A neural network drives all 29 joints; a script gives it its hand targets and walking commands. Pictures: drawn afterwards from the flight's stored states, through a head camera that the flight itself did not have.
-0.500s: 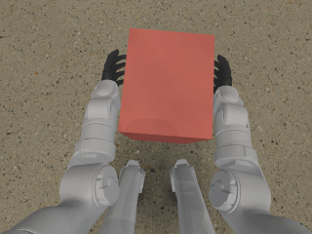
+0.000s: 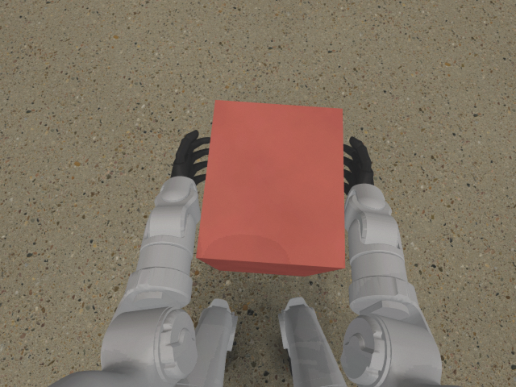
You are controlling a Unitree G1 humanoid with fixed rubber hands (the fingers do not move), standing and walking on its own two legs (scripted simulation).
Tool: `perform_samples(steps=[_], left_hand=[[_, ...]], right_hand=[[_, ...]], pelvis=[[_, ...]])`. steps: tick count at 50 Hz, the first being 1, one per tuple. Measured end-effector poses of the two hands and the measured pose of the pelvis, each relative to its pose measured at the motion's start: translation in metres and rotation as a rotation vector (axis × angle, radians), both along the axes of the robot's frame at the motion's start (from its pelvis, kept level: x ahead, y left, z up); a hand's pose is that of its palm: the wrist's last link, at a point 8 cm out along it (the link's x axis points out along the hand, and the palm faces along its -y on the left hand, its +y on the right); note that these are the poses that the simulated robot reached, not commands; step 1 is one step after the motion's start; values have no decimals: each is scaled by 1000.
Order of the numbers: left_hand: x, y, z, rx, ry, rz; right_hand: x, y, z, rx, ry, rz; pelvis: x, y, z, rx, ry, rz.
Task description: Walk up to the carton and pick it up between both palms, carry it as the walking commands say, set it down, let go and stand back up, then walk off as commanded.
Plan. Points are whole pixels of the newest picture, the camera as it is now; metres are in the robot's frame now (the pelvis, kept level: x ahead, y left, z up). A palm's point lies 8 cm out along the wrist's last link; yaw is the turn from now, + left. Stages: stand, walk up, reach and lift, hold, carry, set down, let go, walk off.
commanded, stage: reach and lift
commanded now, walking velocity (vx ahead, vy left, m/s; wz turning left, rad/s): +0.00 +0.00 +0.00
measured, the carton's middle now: (268, 205) +0.40 -0.02 -0.11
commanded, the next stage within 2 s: none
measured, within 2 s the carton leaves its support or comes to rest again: neither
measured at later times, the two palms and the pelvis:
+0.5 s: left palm (171, 179) +0.39 +0.12 +0.03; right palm (375, 187) +0.38 -0.15 +0.02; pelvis +0.02 +0.00 +0.06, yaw +0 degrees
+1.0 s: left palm (146, 176) +0.37 +0.13 +0.10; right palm (396, 185) +0.36 -0.15 +0.09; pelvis +0.03 +0.00 +0.10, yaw +0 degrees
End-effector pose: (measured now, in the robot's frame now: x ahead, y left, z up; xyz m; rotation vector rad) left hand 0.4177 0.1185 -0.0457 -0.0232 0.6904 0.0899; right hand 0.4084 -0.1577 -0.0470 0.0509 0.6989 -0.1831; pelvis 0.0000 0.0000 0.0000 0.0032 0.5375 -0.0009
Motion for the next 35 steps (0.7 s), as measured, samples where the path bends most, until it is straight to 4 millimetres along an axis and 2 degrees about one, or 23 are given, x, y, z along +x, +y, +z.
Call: perform_samples(steps=[20,35], left_hand=[[-22,0,58,-7,5,-13],[-39,4,100,-1,5,-20]], right_hand=[[-22,2,58,14,3,14],[-38,5,99,11,3,27]], pelvis=[[16,-1,51,1,-124,-5],[23,-1,80,2,-247,-8]])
